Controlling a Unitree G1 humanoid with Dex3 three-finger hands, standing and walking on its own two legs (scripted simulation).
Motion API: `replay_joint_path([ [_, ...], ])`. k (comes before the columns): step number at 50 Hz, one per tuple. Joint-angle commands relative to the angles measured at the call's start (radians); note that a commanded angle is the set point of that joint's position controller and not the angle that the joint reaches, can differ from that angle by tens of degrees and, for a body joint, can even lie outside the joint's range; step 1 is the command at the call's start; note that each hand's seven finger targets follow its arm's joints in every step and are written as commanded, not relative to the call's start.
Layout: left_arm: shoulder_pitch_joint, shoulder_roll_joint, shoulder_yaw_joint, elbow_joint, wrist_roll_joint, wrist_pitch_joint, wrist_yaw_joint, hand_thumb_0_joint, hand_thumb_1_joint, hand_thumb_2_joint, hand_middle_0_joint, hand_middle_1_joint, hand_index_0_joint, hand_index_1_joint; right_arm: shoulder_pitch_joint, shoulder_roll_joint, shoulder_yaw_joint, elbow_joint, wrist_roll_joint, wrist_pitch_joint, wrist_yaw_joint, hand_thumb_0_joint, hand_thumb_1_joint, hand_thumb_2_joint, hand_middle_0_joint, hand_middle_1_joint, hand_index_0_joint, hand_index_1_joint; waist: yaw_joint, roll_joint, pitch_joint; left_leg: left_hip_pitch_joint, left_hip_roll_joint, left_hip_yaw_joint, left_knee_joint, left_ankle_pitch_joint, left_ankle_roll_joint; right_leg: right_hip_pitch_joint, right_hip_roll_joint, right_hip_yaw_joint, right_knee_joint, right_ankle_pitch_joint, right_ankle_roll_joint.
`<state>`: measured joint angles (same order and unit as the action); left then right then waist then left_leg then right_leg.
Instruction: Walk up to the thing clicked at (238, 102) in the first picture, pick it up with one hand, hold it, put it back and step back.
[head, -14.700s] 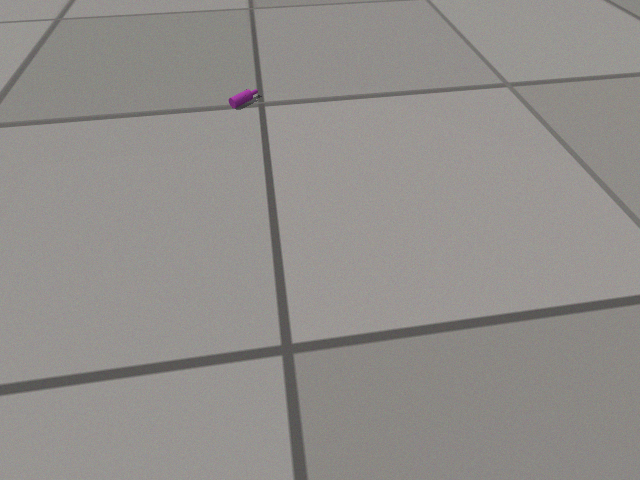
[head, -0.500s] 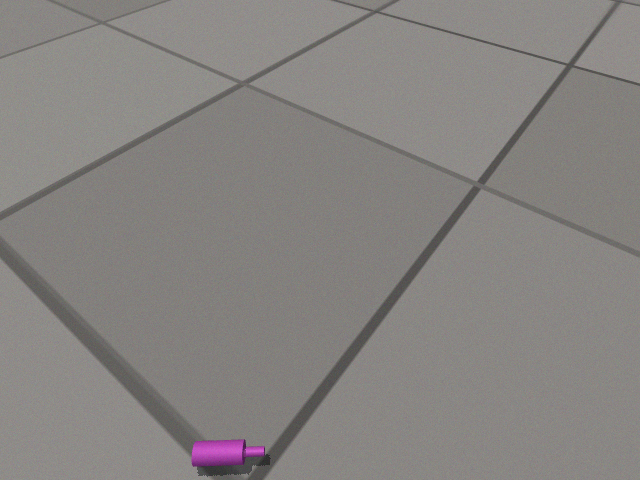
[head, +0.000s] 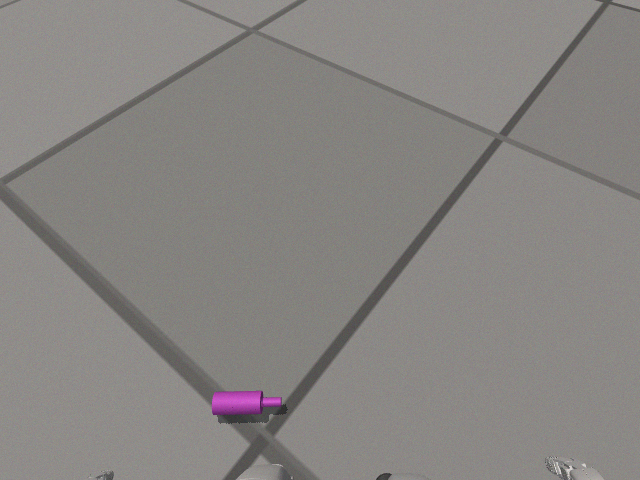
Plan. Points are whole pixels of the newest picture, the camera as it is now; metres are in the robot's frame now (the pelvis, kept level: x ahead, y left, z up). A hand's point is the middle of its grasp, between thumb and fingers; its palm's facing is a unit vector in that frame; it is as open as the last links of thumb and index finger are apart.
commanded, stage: walk up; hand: left
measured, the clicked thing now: (247, 402) +0.36 +0.23 -0.74
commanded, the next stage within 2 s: none
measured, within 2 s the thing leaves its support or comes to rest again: neither
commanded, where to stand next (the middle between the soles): -0.03 +0.04 m, yaw -3 degrees
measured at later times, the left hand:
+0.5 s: hand out of the picture -0.02 +0.38 -0.18, palm faces -0.05 -0.92 -0.38, open 7.4 cm
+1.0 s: hand out of the picture -0.03 +0.32 -0.15, palm faces -0.07 -0.92 -0.38, open 7.4 cm
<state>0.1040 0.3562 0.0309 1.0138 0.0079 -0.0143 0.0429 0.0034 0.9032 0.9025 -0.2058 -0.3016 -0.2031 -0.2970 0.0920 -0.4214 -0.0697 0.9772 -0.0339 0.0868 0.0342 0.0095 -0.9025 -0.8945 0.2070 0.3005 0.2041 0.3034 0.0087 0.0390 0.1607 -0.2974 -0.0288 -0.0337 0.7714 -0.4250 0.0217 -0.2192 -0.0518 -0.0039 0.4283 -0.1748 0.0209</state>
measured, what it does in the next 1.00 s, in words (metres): walks backwards: left foot, then right foot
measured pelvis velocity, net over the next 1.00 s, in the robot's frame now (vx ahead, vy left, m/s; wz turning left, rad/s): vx -0.10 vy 0.06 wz -0.07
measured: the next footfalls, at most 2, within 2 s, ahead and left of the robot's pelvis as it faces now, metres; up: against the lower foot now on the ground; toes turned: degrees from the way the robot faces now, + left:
left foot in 0.20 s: -0.03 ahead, +0.23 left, +0.00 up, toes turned -1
right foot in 0.68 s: -0.08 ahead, -0.07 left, +0.00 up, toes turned -4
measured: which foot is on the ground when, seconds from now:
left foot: up 0.00-0.18, down 0.20-0.70, up 0.72-1.00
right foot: down 0.00-0.22, up 0.24-0.66, down 0.68-1.00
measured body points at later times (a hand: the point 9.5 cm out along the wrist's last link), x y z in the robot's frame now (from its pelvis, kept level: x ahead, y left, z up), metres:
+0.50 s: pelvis -0.09 +0.10 -0.02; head -0.03 +0.13 +0.43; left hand -0.02 +0.43 -0.15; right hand +0.00 -0.21 -0.12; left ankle -0.07 +0.23 -0.74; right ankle -0.13 -0.03 -0.68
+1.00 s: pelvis -0.10 +0.06 -0.01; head -0.08 +0.05 +0.43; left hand -0.03 +0.37 -0.12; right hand -0.09 -0.27 -0.14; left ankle -0.07 +0.18 -0.73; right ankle -0.13 -0.05 -0.74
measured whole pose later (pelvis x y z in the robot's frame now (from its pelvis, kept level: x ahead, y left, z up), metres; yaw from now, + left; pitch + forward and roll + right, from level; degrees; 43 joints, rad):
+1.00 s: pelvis -0.10 +0.06 -0.01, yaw -4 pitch -3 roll -1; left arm 0.27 0.38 0.06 0.88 0.02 -0.01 -0.03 0.01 0.90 0.90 -0.21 -0.30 -0.20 -0.30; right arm 0.32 -0.42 -0.03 0.93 -0.01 -0.01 0.00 0.01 -0.90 -0.89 0.21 0.30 0.20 0.30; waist 0.01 0.03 0.09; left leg -0.33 0.01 -0.04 0.72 -0.41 0.01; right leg -0.21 0.03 -0.01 0.60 -0.35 -0.03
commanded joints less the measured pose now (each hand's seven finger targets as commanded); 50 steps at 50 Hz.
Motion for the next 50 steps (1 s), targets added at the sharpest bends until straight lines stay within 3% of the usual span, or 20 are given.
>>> replay_joint_path([
  [1, 0.001, 0.339, 0.088, -0.126, 0.024, -0.006, 0.041, 0.0, 0.9, 0.9, -0.2, -0.3, -0.2, -0.3, 0.083, -0.162, -0.076, -0.144, -0.004, 0.018, 0.018, 0.0, -0.9, -0.9, 0.2, 0.3, 0.2, 0.3, -0.027, -0.174, -0.177, -0.087, 0.038, -0.16, 0.404, -0.099, 0.003, 0.009, -0.342, 0.199, -0.047, 0.511, -0.304],
  [7, -0.001, 0.341, 0.105, -0.203, 0.034, 0.002, 0.033, 0.0, 0.9, 0.9, -0.2, -0.3, -0.2, -0.3, 0.146, -0.162, -0.101, -0.2, -0.002, 0.011, 0.014, 0.0, -0.9, -0.9, 0.2, 0.3, 0.2, 0.3, -0.023, -0.262, -0.253, -0.04, 0.094, -0.094, -0.007, -0.069, -0.014, 0.065, -0.282, 0.121, 0.104, 0.389, -0.218],
  [9, -0.048, 0.335, 0.093, -0.228, 0.018, 0.022, 0.021, 0.0, 0.9, 0.9, -0.2, -0.3, -0.2, -0.3, 0.24, -0.156, -0.113, -0.158, -0.003, -0.01, 0.004, 0.0, -0.9, -0.9, 0.2, 0.3, 0.2, 0.3, -0.072, -0.261, -0.246, 0.14, 0.055, -0.015, -0.308, 0.193, -0.012, -0.049, -0.193, 0.048, 0.258, 0.302, -0.155],
  [10, 0.012, 0.261, 0.076, -0.223, 0.005, 0.035, 0.013, 0.0, 0.9, 0.9, -0.2, -0.3, -0.2, -0.3, 0.242, -0.181, -0.122, -0.149, -0.012, -0.025, -0.003, 0.0, -0.9, -0.9, 0.2, 0.3, 0.2, 0.3, -0.065, -0.117, -0.239, 0.23, 0.042, -0.024, -0.371, 0.312, -0.019, -0.15, -0.074, -0.007, 0.432, 0.092, -0.104],
  [11, 0.079, 0.175, 0.059, -0.237, 0.005, 0.043, 0.016, 0.0, 0.9, 0.9, -0.2, -0.3, -0.2, -0.3, 0.21, -0.282, -0.132, -0.182, -0.026, -0.035, -0.012, 0.0, -0.9, -0.9, 0.2, 0.3, 0.2, 0.3, -0.034, 0.196, -0.232, 0.263, 0.252, -0.346, -0.399, 0.541, 0.031, -0.353, 0.108, -0.015, 0.62, -0.483, -0.054],
  [12, 0.089, 0.218, 0.07, -0.228, 0.004, 0.057, 0.027, 0.0, 0.9, 0.9, -0.2, -0.3, -0.2, -0.3, 0.146, -0.348, -0.132, -0.216, -0.02, -0.042, -0.017, 0.0, -0.9, -0.9, 0.2, 0.3, 0.2, 0.3, -0.024, 0.166, -0.241, 0.147, 0.348, -0.423, -0.375, 0.589, 0.127, -0.322, 0.13, 0.111, 0.711, -0.543, -0.046],
  [13, 0.002, 0.256, 0.075, -0.225, 0.008, 0.056, 0.036, 0.0, 0.9, 0.9, -0.2, -0.3, -0.2, -0.3, 0.132, -0.402, -0.138, -0.216, 0.001, -0.042, -0.017, 0.0, -0.9, -0.9, 0.2, 0.3, 0.2, 0.3, -0.079, 0.293, -0.214, -0.027, 0.433, -0.562, -0.44, 0.458, 0.258, -0.253, 0.128, 0.163, 0.794, -0.552, -0.051],
  [14, -0.032, 0.289, 0.088, -0.216, 0.009, 0.055, 0.029, 0.0, 0.9, 0.9, -0.2, -0.3, -0.2, -0.3, 0.095, -0.335, -0.121, -0.225, 0.009, -0.045, -0.024, 0.0, -0.9, -0.9, 0.2, 0.3, 0.2, 0.3, -0.062, 0.17, -0.167, -0.052, 0.38, -0.478, -0.412, 0.432, 0.248, -0.247, 0.106, 0.212, 0.836, -0.475, -0.048],
  [16, 0.087, 0.268, 0.08, -0.166, -0.016, 0.056, 0.005, 0.0, 0.9, 0.9, -0.2, -0.3, -0.2, -0.3, 0.009, -0.245, -0.088, -0.233, 0.001, -0.061, -0.046, 0.0, -0.9, -0.9, 0.2, 0.3, 0.2, 0.3, 0.018, 0.125, -0.15, 0.067, 0.233, -0.218, -0.298, 0.483, 0.15, -0.331, 0.126, 0.236, 0.854, -0.311, -0.052],
  [20, 0.07, 0.271, 0.089, -0.207, 0.018, 0.056, -0.019, 0.0, 0.9, 0.9, -0.2, -0.3, -0.2, -0.3, 0.177, -0.256, -0.097, -0.202, 0.019, -0.1, -0.067, 0.0, -0.9, -0.9, 0.2, 0.3, 0.2, 0.3, -0.031, 0.088, -0.217, 0.34, 0.334, -0.332, -0.254, 0.551, 0.203, -0.386, 0.098, 0.212, 0.717, -0.327, -0.023],
  [26, 0.053, 0.271, 0.105, -0.245, 0.045, 0.06, -0.062, 0.0, 0.9, 0.9, -0.2, -0.3, -0.2, -0.3, 0.246, -0.293, -0.101, -0.207, 0.015, -0.133, -0.09, 0.0, -0.9, -0.9, 0.2, 0.3, 0.2, 0.3, -0.055, 0.076, -0.132, 0.25, 0.398, -0.324, -0.299, 0.403, 0.239, -0.337, 0.068, 0.164, 0.549, -0.391, -0.031],
  [31, 0.167, 0.249, 0.113, -0.196, 0.034, 0.042, -0.086, 0.0, 0.9, 0.9, -0.2, -0.3, -0.2, -0.3, 0.131, -0.296, -0.081, -0.25, -0.002, -0.133, -0.073, 0.0, -0.9, -0.9, 0.2, 0.3, 0.2, 0.3, -0.005, 0.17, -0.125, -0.05, 0.317, -0.183, -0.315, 0.122, 0.185, -0.049, 0.07, 0.01, 0.362, -0.35, -0.055],
  [33, 0.311, 0.225, 0.12, -0.142, 0.029, 0.032, -0.083, 0.0, 0.9, 0.9, -0.2, -0.3, -0.2, -0.3, 0.057, -0.253, -0.059, -0.257, 0.0, -0.116, -0.065, 0.0, -0.9, -0.9, 0.2, 0.3, 0.2, 0.3, 0.081, 0.126, -0.151, -0.19, 0.232, -0.075, -0.178, -0.01, 0.113, 0.168, 0.086, 0.001, 0.131, -0.214, -0.071],
  [34, 0.34, 0.266, 0.129, -0.135, 0.037, 0.02, -0.076, 0.0, 0.9, 0.9, -0.2, -0.3, -0.2, -0.3, 0.073, -0.178, -0.035, -0.259, 0.009, -0.108, -0.065, 0.0, -0.9, -0.9, 0.2, 0.3, 0.2, 0.3, 0.095, -0.09, -0.13, -0.268, 0.124, 0.018, 0.037, -0.112, 0.047, 0.177, 0.02, 0.193, -0.031, -0.339, -0.085],
  [35, 0.269, 0.339, 0.135, -0.181, 0.046, 0.005, -0.07, 0.0, 0.9, 0.9, -0.2, -0.3, -0.2, -0.3, 0.071, -0.119, -0.011, -0.271, 0.017, -0.103, -0.071, 0.0, -0.9, -0.9, 0.2, 0.3, 0.2, 0.3, 0.075, -0.276, -0.057, -0.39, 0.025, 0.05, 0.215, -0.2, -0.016, 0.056, -0.192, 0.602, -0.204, -0.511, -0.144],
  [36, 0.184, 0.396, 0.141, -0.21, 0.05, 0.003, -0.069, 0.0, 0.9, 0.9, -0.2, -0.3, -0.2, -0.3, 0.045, -0.207, -0.04, -0.253, 0.015, -0.101, -0.082, 0.0, -0.9, -0.9, 0.2, 0.3, 0.2, 0.3, 0.071, -0.155, -0.02, -0.317, 0.033, -0.088, 0.279, -0.17, -0.014, -0.095, -0.269, 0.693, -0.247, -0.64, -0.222],
  [37, 0.131, 0.406, 0.141, -0.222, 0.045, 0.006, -0.067, 0.0, 0.9, 0.9, -0.2, -0.3, -0.2, -0.3, 0.081, -0.249, -0.052, -0.227, 0.018, -0.108, -0.079, 0.0, -0.9, -0.9, 0.2, 0.3, 0.2, 0.3, 0.048, -0.153, 0.007, -0.261, 0.049, -0.094, 0.311, -0.163, -0.006, -0.161, -0.294, 0.685, -0.243, -0.67, -0.27],
  [40, 0.092, 0.3, 0.118, -0.225, 0.03, -0.012, -0.056, 0.0, 0.9, 0.9, -0.2, -0.3, -0.2, -0.3, 0.172, -0.206, -0.031, -0.151, 0.033, -0.118, -0.065, 0.0, -0.9, -0.9, 0.2, 0.3, 0.2, 0.3, 0.003, -0.132, -0.018, -0.263, 0.06, -0.108, 0.227, -0.036, -0.006, -0.021, -0.151, 0.382, -0.143, -0.424, -0.188],
  [47, 0.139, 0.289, 0.099, -0.219, 0.02, -0.027, -0.053, 0.0, 0.9, 0.9, -0.2, -0.3, -0.2, -0.3, 0.169, -0.185, -0.018, -0.137, 0.016, -0.132, -0.044, 0.0, -0.9, -0.9, 0.2, 0.3, 0.2, 0.3, 0.028, -0.183, -0.073, -0.095, 0.049, -0.017, -0.048, -0.024, -0.016, 0.001, -0.178, 0.281, -0.076, -0.073, -0.226],
  [50, 0.075, 0.261, 0.077, -0.227, -0.002, -0.016, -0.054, 0.0, 0.9, 0.9, -0.2, -0.3, -0.2, -0.3, 0.241, -0.158, -0.017, -0.102, 0.019, -0.149, -0.049, 0.0, -0.9, -0.9, 0.2, 0.3, 0.2, 0.3, -0.031, -0.142, -0.144, 0.148, 0.009, 0.029, -0.312, 0.203, 0.001, -0.064, -0.137, 0.178, 0.082, 0.164, -0.178],
])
